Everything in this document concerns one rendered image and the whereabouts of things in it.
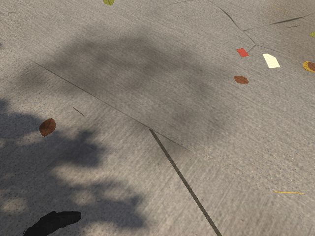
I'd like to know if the left robot hand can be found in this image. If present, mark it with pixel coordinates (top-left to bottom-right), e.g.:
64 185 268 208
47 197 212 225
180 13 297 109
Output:
23 211 81 236

